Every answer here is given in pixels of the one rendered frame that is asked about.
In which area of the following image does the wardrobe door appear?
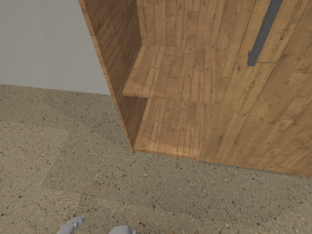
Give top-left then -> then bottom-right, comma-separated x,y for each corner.
199,0 -> 312,176

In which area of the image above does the handle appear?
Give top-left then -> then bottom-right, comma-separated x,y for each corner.
247,0 -> 283,66

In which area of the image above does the robot left hand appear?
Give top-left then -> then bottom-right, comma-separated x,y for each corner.
58,216 -> 86,234

